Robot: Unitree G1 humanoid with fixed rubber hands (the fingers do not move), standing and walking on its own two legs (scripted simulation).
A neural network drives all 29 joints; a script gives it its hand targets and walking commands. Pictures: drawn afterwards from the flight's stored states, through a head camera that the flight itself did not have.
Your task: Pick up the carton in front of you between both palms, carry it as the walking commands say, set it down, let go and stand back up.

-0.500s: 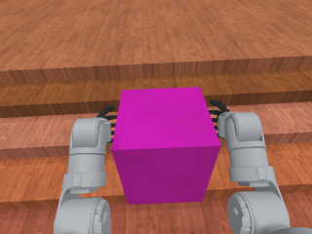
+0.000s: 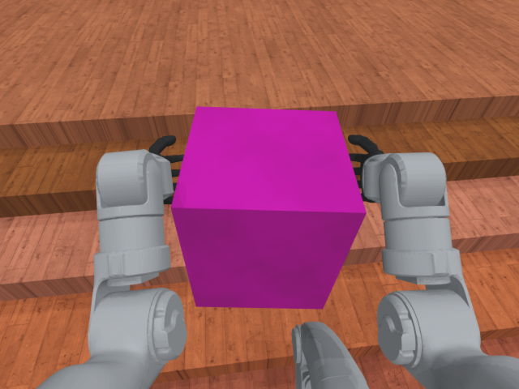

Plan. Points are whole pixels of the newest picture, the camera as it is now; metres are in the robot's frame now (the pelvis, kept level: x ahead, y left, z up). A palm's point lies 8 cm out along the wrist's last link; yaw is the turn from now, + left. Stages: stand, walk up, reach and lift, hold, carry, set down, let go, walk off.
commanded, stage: carry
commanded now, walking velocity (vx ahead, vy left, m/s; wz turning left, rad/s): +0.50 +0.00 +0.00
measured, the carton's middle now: (263, 213) +0.36 -0.02 +0.09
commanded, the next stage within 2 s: none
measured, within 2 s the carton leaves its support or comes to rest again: neither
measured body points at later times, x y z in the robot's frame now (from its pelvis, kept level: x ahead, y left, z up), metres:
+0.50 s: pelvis +0.33 -0.05 +0.12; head +0.37 -0.07 +0.57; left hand +0.72 +0.12 +0.31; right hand +0.73 -0.19 +0.30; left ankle +0.47 +0.04 -0.49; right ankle +0.18 -0.11 -0.61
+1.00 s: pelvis +0.67 -0.12 +0.26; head +0.72 -0.12 +0.71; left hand +1.06 +0.04 +0.41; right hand +1.08 -0.26 +0.42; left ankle +0.52 +0.02 -0.29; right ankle +0.75 -0.20 -0.41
